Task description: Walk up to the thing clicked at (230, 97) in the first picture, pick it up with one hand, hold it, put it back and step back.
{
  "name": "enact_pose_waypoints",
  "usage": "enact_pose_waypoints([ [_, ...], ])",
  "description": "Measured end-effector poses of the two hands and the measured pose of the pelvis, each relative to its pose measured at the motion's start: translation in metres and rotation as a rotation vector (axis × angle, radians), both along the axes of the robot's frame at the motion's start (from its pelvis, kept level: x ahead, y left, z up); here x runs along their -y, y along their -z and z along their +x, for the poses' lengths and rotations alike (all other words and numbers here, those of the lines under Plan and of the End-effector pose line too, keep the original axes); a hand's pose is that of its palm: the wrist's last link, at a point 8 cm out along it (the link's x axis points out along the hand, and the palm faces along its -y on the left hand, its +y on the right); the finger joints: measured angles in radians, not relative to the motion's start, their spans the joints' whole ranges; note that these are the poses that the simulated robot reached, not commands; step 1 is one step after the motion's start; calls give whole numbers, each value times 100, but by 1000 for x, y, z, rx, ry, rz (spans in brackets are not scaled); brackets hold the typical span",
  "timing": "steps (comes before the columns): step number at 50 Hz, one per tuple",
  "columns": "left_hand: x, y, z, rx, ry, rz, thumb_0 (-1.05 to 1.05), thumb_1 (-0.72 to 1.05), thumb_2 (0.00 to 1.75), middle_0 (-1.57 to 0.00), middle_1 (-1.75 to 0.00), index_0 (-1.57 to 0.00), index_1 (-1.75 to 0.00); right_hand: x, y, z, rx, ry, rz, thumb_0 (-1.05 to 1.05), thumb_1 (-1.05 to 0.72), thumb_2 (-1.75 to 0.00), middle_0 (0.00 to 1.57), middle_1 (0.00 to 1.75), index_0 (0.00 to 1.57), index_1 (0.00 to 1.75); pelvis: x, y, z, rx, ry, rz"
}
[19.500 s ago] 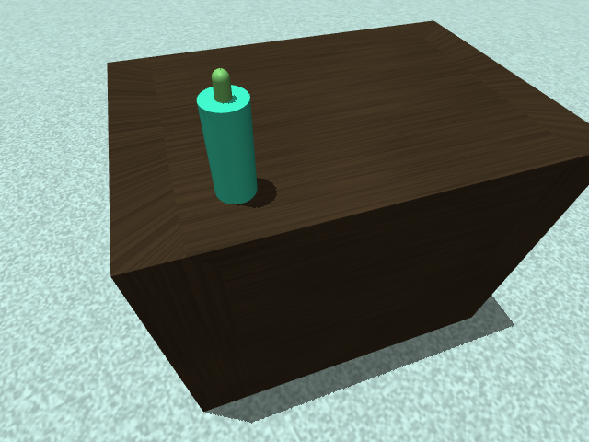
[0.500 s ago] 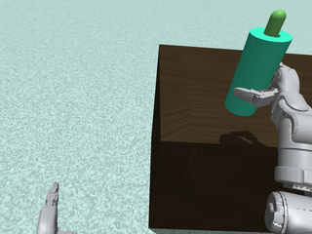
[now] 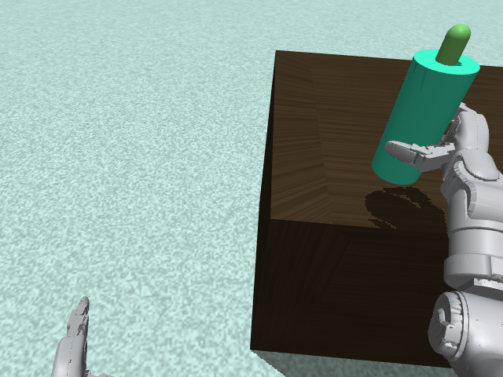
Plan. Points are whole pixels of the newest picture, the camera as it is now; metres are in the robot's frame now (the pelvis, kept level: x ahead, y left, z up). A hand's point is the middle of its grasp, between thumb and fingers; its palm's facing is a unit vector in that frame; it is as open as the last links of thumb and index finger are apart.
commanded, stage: lower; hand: right
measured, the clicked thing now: (422, 110) +0.43 -0.21 +0.24
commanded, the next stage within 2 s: loosen in 0.72 s
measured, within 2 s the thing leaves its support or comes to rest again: rests again in 1.16 s
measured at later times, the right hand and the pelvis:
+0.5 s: hand (404, 150) +0.45 -0.23 +0.15, palm faces +0.24 +0.97 -0.01, open 11.0 cm; pelvis +0.00 +0.00 +0.00, yaw +0 degrees
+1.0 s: hand (403, 157) +0.45 -0.23 +0.14, palm faces +0.21 +0.98 -0.01, open 10.9 cm; pelvis +0.00 +0.00 -0.01, yaw +0 degrees
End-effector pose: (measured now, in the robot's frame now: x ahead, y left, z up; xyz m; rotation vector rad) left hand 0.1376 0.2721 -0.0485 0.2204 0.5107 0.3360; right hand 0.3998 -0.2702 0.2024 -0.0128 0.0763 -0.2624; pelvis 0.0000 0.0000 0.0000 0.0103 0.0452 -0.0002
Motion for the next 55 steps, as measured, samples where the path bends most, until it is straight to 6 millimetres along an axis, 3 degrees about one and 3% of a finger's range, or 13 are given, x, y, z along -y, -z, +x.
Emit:
enact_pose_waypoints([
  [11,13,0,15,-7,46,-6,-2,-51,4,-6,-5,-6,-4,18,-16,5,43,14,-26,-6,61,-96,74,112,77,114,1,1,2,-16,19,7],
  [18,9,6,5,-44,35,-10,-1,-52,4,-6,-4,-6,-5,12,16,16,-28,-35,6,-6,61,-96,74,112,77,114,3,2,3,-40,12,2],
  [27,3,-5,0,-50,11,25,-2,-53,5,-5,-4,-6,-4,5,53,21,-3,-18,18,-6,61,-95,74,112,77,114,0,4,2,-46,-3,3],
  [39,17,5,9,-75,31,-22,-2,-53,5,-5,-4,-5,-4,18,54,16,20,5,-27,-6,61,-95,74,112,77,114,2,5,5,-60,6,11],
  [46,9,-1,10,-67,21,0,-2,-53,5,-6,-4,-6,-4,14,61,21,21,-38,5,-5,61,-95,75,111,78,112,1,5,6,-70,5,6],
  [55,9,3,2,-105,13,-9,-1,-51,3,-6,-5,-7,-4,12,66,25,35,-26,13,-5,55,-76,84,94,87,95,0,5,5,-75,-1,9],
])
